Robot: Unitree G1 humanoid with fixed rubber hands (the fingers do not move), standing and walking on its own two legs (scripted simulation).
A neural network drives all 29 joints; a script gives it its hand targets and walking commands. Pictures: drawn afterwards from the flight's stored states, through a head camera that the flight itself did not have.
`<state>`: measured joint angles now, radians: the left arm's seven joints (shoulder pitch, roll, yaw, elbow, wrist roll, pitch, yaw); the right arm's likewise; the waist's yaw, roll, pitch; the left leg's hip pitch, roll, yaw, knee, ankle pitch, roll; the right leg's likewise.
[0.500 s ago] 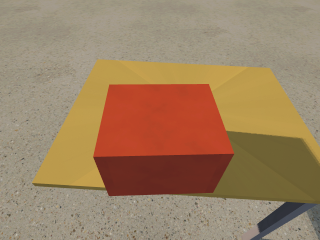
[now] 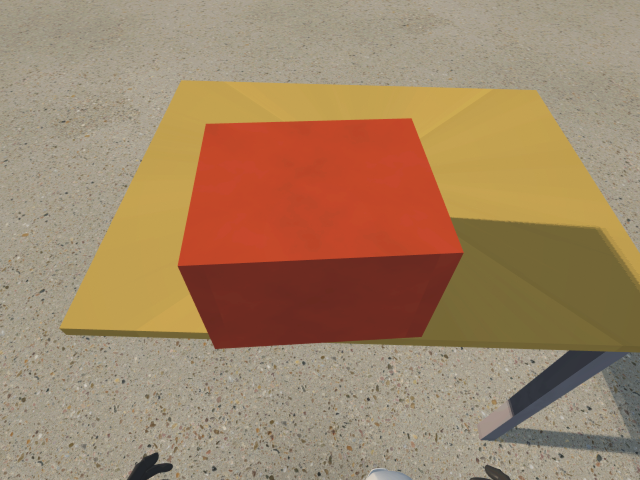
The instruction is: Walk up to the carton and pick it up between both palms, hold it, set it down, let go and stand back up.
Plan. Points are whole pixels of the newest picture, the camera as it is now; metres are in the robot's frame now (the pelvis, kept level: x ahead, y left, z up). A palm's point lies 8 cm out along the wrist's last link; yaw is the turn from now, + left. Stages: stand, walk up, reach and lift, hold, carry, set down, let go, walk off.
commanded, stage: walk up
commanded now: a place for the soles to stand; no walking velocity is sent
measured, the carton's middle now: (315, 231) +0.44 +0.00 +0.05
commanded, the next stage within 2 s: stand in 0.98 s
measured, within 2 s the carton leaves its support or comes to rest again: neither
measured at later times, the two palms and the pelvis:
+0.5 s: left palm out of the picture +0.09 +0.23 -0.12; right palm out of the picture +0.03 -0.22 -0.11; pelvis -0.04 +0.00 +0.00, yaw -1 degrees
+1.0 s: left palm out of the picture +0.02 +0.21 -0.11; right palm out of the picture +0.02 -0.22 -0.11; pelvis -0.03 +0.00 +0.02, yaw +1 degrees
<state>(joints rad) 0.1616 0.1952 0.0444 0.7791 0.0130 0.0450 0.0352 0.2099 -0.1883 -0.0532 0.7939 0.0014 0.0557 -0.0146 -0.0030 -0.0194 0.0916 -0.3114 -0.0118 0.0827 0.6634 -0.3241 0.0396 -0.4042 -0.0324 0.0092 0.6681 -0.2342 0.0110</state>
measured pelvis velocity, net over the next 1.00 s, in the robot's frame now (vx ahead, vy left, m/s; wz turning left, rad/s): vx -0.03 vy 0.00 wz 0.02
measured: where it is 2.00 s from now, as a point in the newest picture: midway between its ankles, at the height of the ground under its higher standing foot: outside the picture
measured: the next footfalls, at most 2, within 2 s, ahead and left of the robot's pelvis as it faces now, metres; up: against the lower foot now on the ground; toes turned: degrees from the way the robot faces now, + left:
right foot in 0.54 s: -0.01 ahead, -0.11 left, +0.00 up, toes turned -1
